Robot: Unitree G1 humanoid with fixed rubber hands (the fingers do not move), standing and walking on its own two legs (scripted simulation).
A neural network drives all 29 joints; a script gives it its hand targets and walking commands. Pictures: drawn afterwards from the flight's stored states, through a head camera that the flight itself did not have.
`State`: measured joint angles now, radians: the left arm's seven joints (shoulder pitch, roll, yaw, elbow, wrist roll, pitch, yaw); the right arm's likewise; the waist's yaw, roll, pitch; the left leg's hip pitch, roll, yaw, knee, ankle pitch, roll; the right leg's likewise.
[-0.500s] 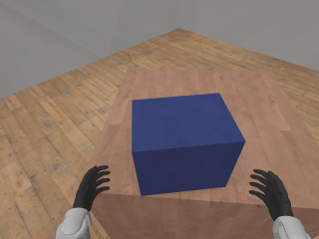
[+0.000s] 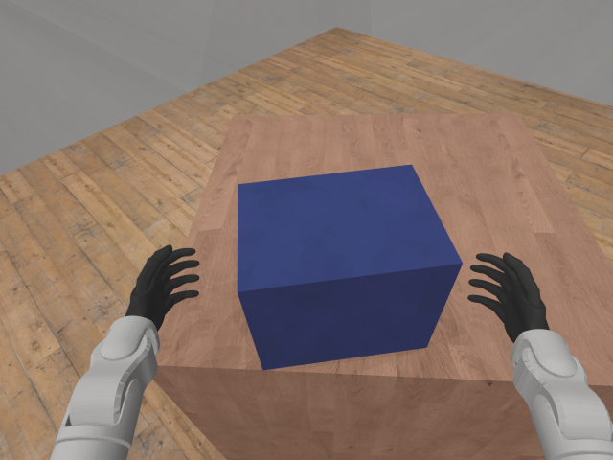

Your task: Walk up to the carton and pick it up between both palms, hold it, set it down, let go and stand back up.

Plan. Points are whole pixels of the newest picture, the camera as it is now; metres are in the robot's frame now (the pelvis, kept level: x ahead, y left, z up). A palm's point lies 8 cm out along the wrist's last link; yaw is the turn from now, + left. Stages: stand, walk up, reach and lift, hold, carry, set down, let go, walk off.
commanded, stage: reach and lift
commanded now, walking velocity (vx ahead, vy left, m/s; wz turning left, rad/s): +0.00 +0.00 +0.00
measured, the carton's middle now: (336, 269) +0.40 -0.01 +0.01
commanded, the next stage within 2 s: none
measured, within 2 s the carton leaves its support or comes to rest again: neither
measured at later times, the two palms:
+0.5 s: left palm (155, 237) +0.37 +0.22 +0.13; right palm (532, 247) +0.35 -0.25 +0.11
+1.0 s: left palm (172, 185) +0.44 +0.20 +0.16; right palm (530, 200) +0.40 -0.26 +0.14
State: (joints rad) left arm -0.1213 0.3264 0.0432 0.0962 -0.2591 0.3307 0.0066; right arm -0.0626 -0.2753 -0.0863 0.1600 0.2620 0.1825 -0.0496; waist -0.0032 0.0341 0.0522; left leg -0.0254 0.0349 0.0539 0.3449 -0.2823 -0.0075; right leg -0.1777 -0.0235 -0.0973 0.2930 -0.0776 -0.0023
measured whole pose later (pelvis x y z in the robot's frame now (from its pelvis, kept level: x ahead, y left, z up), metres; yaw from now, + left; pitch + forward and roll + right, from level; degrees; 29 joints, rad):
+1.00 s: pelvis +0.00 -0.01 +0.00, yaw +1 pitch +5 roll -1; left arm -0.84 0.43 0.02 0.69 -0.26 0.45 0.00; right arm -0.79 -0.38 -0.08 0.76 0.36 0.30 -0.04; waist -0.08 0.02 -0.05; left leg -0.20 0.04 0.03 0.40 -0.29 -0.01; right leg -0.32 -0.02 -0.12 0.30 -0.07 -0.01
